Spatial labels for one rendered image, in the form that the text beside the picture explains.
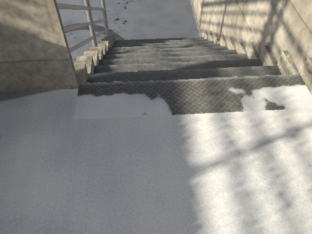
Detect stairs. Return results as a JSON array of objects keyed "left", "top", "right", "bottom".
[{"left": 87, "top": 37, "right": 282, "bottom": 84}]

